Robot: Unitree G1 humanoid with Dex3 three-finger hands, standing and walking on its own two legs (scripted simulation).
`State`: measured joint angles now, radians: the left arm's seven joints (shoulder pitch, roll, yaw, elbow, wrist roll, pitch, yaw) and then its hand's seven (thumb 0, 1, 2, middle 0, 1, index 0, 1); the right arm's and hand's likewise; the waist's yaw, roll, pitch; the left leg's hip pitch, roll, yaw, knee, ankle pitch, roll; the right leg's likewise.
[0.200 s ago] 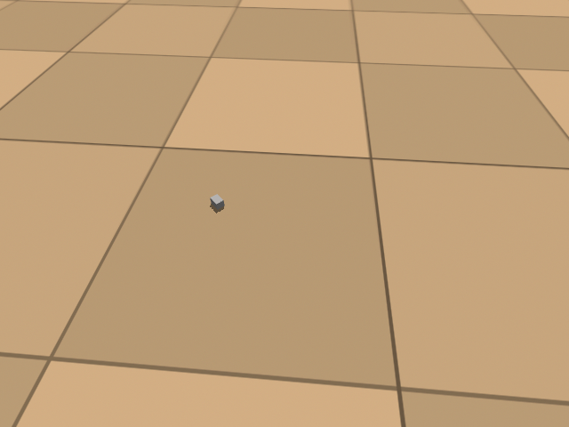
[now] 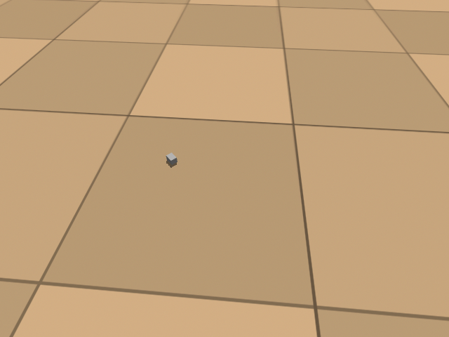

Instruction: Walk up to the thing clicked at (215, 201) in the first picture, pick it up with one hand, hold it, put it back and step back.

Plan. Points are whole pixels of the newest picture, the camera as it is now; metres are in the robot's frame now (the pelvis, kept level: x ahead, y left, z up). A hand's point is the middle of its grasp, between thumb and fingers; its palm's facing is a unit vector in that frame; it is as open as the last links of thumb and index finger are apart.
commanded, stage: stand
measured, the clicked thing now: (171, 158) +1.26 +0.33 -0.76
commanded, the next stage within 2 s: walk up in 0.92 s
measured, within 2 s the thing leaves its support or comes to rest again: neither
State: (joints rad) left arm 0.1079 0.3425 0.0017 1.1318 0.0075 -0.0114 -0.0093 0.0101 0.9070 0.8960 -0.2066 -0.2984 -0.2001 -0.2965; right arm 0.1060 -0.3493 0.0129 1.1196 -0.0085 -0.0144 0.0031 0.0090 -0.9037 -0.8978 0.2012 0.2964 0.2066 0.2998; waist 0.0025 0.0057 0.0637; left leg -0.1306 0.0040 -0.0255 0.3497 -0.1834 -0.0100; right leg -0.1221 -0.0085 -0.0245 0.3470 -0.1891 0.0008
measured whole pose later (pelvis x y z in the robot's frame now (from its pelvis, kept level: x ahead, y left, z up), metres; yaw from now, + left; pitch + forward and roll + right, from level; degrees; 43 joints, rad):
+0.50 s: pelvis +0.00 +0.00 +0.00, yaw +0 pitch -2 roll +0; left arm 0.10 0.34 0.00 1.13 0.01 -0.01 -0.01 0.01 0.91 0.90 -0.21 -0.30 -0.20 -0.30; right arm 0.11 -0.35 0.01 1.12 -0.01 -0.01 0.00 0.01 -0.90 -0.90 0.20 0.30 0.21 0.30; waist 0.00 0.00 0.06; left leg -0.11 0.00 -0.02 0.33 -0.18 -0.01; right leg -0.10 -0.01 -0.02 0.33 -0.18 0.01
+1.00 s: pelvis +0.00 +0.00 +0.00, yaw +5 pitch -1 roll +1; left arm 0.06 0.37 0.05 1.04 0.01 0.03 -0.02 0.01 0.91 0.90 -0.21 -0.30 -0.20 -0.30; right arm 0.17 -0.35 -0.02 1.04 -0.01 -0.01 0.01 0.01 -0.90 -0.90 0.20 0.30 0.21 0.30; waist -0.02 -0.03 0.09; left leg -0.18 -0.04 -0.10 0.39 -0.18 0.00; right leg -0.17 -0.03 -0.05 0.45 -0.28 0.00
